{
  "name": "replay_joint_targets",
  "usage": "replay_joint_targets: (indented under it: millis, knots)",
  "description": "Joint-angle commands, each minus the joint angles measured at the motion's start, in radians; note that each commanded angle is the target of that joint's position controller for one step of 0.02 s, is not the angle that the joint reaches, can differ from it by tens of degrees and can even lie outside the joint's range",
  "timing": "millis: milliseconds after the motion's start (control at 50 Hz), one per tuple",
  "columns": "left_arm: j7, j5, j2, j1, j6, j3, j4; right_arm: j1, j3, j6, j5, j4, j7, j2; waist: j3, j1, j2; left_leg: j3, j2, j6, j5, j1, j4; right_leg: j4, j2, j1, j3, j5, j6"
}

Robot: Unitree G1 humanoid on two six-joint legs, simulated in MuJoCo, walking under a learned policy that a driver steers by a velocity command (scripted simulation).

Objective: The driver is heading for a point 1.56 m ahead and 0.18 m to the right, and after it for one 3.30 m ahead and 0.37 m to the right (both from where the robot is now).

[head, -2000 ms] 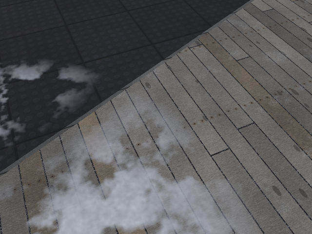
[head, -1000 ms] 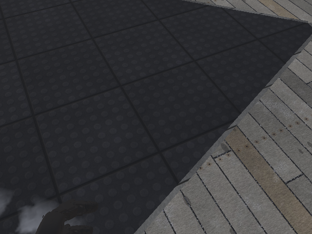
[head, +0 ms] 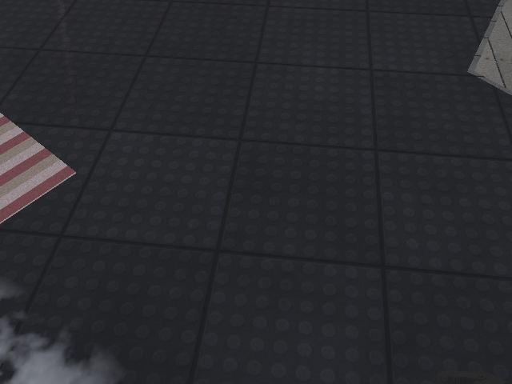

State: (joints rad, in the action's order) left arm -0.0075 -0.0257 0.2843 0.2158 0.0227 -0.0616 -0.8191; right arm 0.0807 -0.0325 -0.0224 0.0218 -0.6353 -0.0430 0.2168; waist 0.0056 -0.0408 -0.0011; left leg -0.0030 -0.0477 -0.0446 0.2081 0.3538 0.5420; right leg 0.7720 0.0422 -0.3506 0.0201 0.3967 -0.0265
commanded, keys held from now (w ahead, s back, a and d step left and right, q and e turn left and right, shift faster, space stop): e+shift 0.26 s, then shift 0.08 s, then q+shift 0.56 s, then shift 0.02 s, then w+shift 0.08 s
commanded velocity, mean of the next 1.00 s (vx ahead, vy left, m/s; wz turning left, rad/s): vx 0.02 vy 0.00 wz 0.04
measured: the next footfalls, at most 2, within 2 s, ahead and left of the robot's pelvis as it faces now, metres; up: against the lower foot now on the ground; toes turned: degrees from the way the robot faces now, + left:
right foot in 0.04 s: +0.01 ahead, -0.12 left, +0.00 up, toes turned -4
left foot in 0.50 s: +0.11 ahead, +0.09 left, +0.00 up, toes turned -20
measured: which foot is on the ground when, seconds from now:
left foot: down 0.00-0.04, up 0.06-0.48, down 0.50-0.84, up 0.86-1.00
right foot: up 0.00-0.02, down 0.04-0.54, up 0.56-0.82, down 0.84-1.00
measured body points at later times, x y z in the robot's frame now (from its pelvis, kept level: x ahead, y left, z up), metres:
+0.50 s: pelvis +0.02 -0.02 +0.00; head +0.03 -0.03 +0.45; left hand +0.28 +0.18 -0.07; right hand +0.10 -0.33 -0.09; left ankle +0.08 +0.10 -0.73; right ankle -0.03 -0.12 -0.73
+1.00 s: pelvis +0.02 -0.05 +0.01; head +0.04 -0.07 +0.46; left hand +0.13 +0.24 -0.07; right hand +0.19 -0.34 -0.08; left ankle +0.00 +0.10 -0.64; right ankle +0.01 -0.15 -0.73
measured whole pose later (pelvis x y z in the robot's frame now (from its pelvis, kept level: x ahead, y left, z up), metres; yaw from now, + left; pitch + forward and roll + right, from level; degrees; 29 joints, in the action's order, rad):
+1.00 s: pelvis +0.02 -0.05 +0.01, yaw +6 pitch +2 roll +1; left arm -0.03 0.01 0.27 0.22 -0.02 -0.07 -0.66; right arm 0.21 -0.12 -0.04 -0.02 -0.65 -0.02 0.36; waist -0.01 -0.01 0.04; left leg 0.11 -0.03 0.06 0.33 0.59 1.16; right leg 0.42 -0.03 -0.22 0.01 0.23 0.05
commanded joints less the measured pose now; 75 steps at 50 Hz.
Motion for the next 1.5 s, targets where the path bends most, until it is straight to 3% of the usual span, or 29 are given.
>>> replay_joint_targets:
  millis: [20, 40, 80, 100, 140, 180, 300, 480, 540, 580, 660, 740, 820, 840, 860, 900, 960, 1140, 1160, 1200, 1260, 1280, 1300, 1320, 1340, 1360, 1380, 1440, 1500]
  knots:
    - [0.016, 0.0, 0.087, 0.014, -0.02, -0.025, 0.066, 0.005, -0.069, -0.003, -0.029, 0.045, -0.018, 0.184, -0.106, 0.014, 0.113, 0.163, 0.282, -0.136, -0.333, -0.181, -0.055, -0.21, -0.029, 0.023, 0.047, -0.12, 0.047]
    - [0.017, 0.011, 0.117, 0.039, -0.019, -0.035, 0.066, 0.021, -0.073, -0.003, -0.04, 0.038, -0.018, 0.174, -0.077, 0.009, 0.05, 0.101, 0.218, -0.064, -0.219, -0.116, 0.046, -0.341, 0.002, 0.073, -0.054, -0.268, 0.094]
    - [0.007, 0.04, 0.275, 0.077, -0.031, -0.074, 0.102, -0.109, -0.068, 0.017, 0.004, 0.123, -0.016, 0.142, -0.017, -0.01, -0.308, 0.008, -0.084, 0.082, 0.43, 0.345, 0.478, -0.455, 0.328, 0.244, -0.625, -0.799, 0.358]
    - [0.008, 0.063, 0.254, 0.1, -0.047, -0.073, 0.107, -0.121, -0.07, 0.027, 0.001, 0.121, -0.011, 0.141, -0.06, -0.018, -0.198, 0.1, -0.052, 0.077, 0.439, 0.39, 0.618, -0.443, 0.311, 0.288, -0.607, -0.747, 0.368]
    - [-0.006, 0.02, 0.211, 0.014, -0.051, -0.073, 0.135, -0.083, -0.075, 0.023, -0.013, 0.08, -0.012, 0.131, -0.073, 0.031, -0.087, 0.128, -0.013, 0.084, 0.292, 0.406, 0.644, -0.385, 0.199, 0.322, -0.454, -0.721, 0.257]
    - [-0.026, -0.009, 0.173, -0.01, -0.031, -0.064, 0.16, -0.09, -0.075, 0.022, -0.012, 0.084, -0.012, 0.124, -0.102, 0.04, -0.094, 0.126, -0.012, 0.103, 0.212, 0.366, 0.617, -0.377, 0.154, 0.314, -0.421, -0.717, 0.232]
    - [-0.053, 0.001, 0.184, 0.019, 0.007, -0.077, 0.201, -0.097, -0.065, 0.042, -0.028, 0.061, 0.007, 0.109, -0.138, 0.017, -0.137, 0.113, -0.031, 0.128, 0.102, 0.286, 0.33, -0.351, 0.109, 0.337, -0.435, -0.62, 0.208]
    - [-0.018, 0.039, 0.095, -0.036, -0.003, -0.01, 0.195, -0.033, -0.047, 0.05, -0.029, 0.022, 0.055, 0.114, -0.068, 0.019, -0.148, 0.036, 0.035, 0.061, -0.103, -0.12, -0.104, -0.334, 0.082, 0.123, -0.354, -0.429, 0.179]
    - [-0.028, 0.064, 0.135, 0.023, -0.029, -0.031, 0.209, -0.028, -0.09, 0.054, -0.023, 0.052, 0.052, 0.292, -0.046, -0.048, 0.142, 0.326, 0.209, -0.113, -0.473, -0.123, -0.113, -0.125, -0.117, 0.054, -0.14, -0.091, 0.051]
    - [-0.04, 0.047, 0.133, -0.093, -0.035, -0.037, 0.247, 0.058, -0.081, 0.052, -0.028, 0.037, 0.046, 0.236, -0.054, 0.026, 0.243, 0.563, 0.305, -0.237, -0.436, -0.187, -0.177, 0.018, -0.14, -0.072, -0.1, 0.088, -0.007]
    - [-0.024, 0.028, 0.087, -0.133, -0.026, -0.039, 0.268, 0.085, -0.105, 0.047, -0.05, 0.038, 0.018, 0.274, -0.102, 0.039, 0.113, 0.524, 0.257, -0.184, -0.407, -0.271, -0.16, 0.259, -0.114, -0.219, -0.168, 0.178, -0.029]
    - [-0.002, 0.013, 0.029, -0.13, -0.04, -0.028, 0.254, 0.049, -0.113, -0.014, -0.053, 0.063, 0.001, 0.252, -0.138, 0.04, 0.17, 0.485, 0.153, -0.124, -0.286, -0.19, -0.16, -0.052, -0.155, -0.054, -0.109, 0.036, -0.037]
    - [0.005, 0.01, 0.082, -0.002, -0.046, -0.056, 0.203, 0.026, -0.112, -0.024, -0.073, 0.081, 0.003, 0.244, -0.149, -0.007, 0.185, 0.518, 0.097, -0.063, -0.055, -0.049, -0.123, -0.424, -0.125, 0.217, -0.098, -0.198, -0.004]
    - [-0.004, 0.021, 0.146, 0.024, -0.04, -0.073, 0.203, 0.078, -0.097, -0.025, -0.064, 0.075, 0.004, 0.192, -0.166, 0.013, 0.058, 0.437, 0.019, -0.007, 0.223, 0.104, 0.029, -0.472, 0.062, 0.362, -0.258, -0.169, 0.061]
    - [-0.003, 0.068, 0.224, -0.029, -0.032, -0.081, 0.226, 0.11, -0.093, -0.014, -0.06, 0.095, 0.006, 0.161, -0.123, 0.059, -0.245, 0.249, -0.119, 0.04, 0.415, 0.306, 0.281, -0.528, 0.302, 0.324, -0.568, -0.181, 0.204]
    - [-0.011, 0.084, 0.13, -0.141, -0.05, -0.055, 0.266, 0.125, -0.131, -0.003, -0.046, 0.068, 0.011, 0.297, -0.031, 0.092, -0.142, 0.197, 0.028, 0.086, 0.3, 0.313, 0.57, -0.54, 0.325, 0.164, -0.48, -0.193, 0.252]
    - [-0.033, 0.031, 0.111, -0.092, -0.057, -0.041, 0.248, 0.164, -0.108, -0.013, -0.032, 0.031, 0.015, 0.225, -0.041, 0.063, -0.111, 0.127, 0.053, 0.108, 0.111, 0.37, 0.716, -0.559, 0.192, 0.217, -0.319, 0.02, 0.19]
    - [-0.004, 0.008, 0.157, 0.139, -0.102, -0.042, 0.177, -0.038, -0.047, 0.104, -0.04, 0.088, 0.041, 0.135, 0.045, -0.028, -0.138, 0.035, 0.091, 0.095, 0.006, 0.308, 0.239, -0.661, 0.176, 0.225, -0.344, 0.067, 0.243]
    - [0.021, 0.061, 0.18, 0.181, -0.089, -0.05, 0.134, -0.03, -0.039, 0.056, 0.054, 0.067, 0.086, 0.138, 0.033, -0.03, -0.105, -0.036, 0.042, 0.098, 0.072, 0.216, 0.184, -0.649, 0.119, 0.181, -0.286, 0.088, 0.218]
    - [0.038, 0.058, 0.184, 0.174, -0.073, -0.056, 0.127, -0.022, -0.035, 0.039, 0.023, 0.075, 0.109, 0.125, 0.057, -0.021, -0.203, -0.057, 0.011, 0.093, 0.141, 0.07, 0.078, -0.632, 0.099, 0.076, -0.28, 0.101, 0.218]
    - [0.036, 0.037, 0.156, 0.122, -0.059, -0.053, 0.127, 0.098, -0.037, 0.065, 0.004, 0.046, 0.073, 0.139, 0.04, 0.077, -0.128, -0.027, 0.026, 0.053, 0.003, -0.257, -0.135, -0.506, 0.095, -0.085, -0.315, 0.083, 0.204]
    - [0.033, 0.035, 0.12, 0.098, -0.066, -0.047, 0.135, 0.229, -0.049, 0.082, 0.012, 0.006, 0.05, 0.177, -0.024, 0.138, -0.054, 0.009, 0.068, 0.041, 0.029, -0.501, -0.122, -0.365, 0.041, -0.23, -0.28, 0.081, 0.175]
    - [0.033, 0.029, 0.028, 0.052, -0.079, -0.02, 0.173, 0.407, -0.066, 0.095, 0.033, -0.012, 0.031, 0.26, -0.141, 0.234, 0.143, 0.286, 0.32, 0.023, 0.354, -0.692, -0.22, -0.01, -0.068, -0.362, -0.158, 0.135, 0.14]
    - [0.025, 0.015, -0.005, 0.045, -0.087, -0.008, 0.223, 0.423, -0.091, 0.088, 0.053, -0.015, 0.017, 0.382, -0.142, 0.209, 0.279, 0.626, 0.527, -0.046, 0.58, -0.671, -0.361, 0.221, -0.124, -0.559, -0.077, 0.142, 0.126]
    - [0.023, 0.041, 0.062, 0.041, -0.074, -0.02, 0.208, 0.373, -0.08, 0.09, 0.05, -0.009, 0.012, 0.318, -0.085, 0.176, 0.152, 0.63, 0.525, -0.085, 0.571, -0.557, -0.361, 0.348, -0.045, -0.554, -0.121, 0.077, 0.13]
    - [0.034, 0.048, 0.087, 0.052, -0.065, -0.032, 0.18, 0.303, -0.052, 0.094, 0.041, -0.004, 0.016, 0.231, -0.017, 0.125, 0.099, 0.47, 0.452, -0.074, 0.42, -0.48, -0.356, 0.372, -0.014, -0.525, -0.11, 0.02, 0.119]
    - [0.014, -0.048, 0.093, 0.114, -0.074, -0.041, 0.17, 0.248, -0.046, 0.118, -0.041, 0.007, 0.016, 0.16, 0.015, 0.101, 0.169, 0.34, 0.383, -0.077, 0.157, -0.515, -0.318, 0.435, 0.045, -0.569, -0.156, -0.067, 0.082]
    - [0.018, -0.012, 0.081, 0.08, -0.051, -0.042, 0.181, 0.143, -0.036, 0.119, -0.014, -0.003, 0.011, 0.114, 0.05, 0.046, 0.168, 0.043, 0.307, -0.044, -0.422, -0.367, -0.29, 0.471, 0.073, -0.5, -0.088, -0.178, 0.015]
    - [0.031, 0.001, 0.037, 0.01, -0.037, -0.02, 0.231, 0.072, -0.05, 0.106, -0.007, -0.018, -0.001, 0.156, 0.106, 0.028, 0.125, -0.109, 0.275, -0.06, -0.486, -0.217, -0.332, 0.301, 0.072, -0.411, -0.022, -0.277, -0.038]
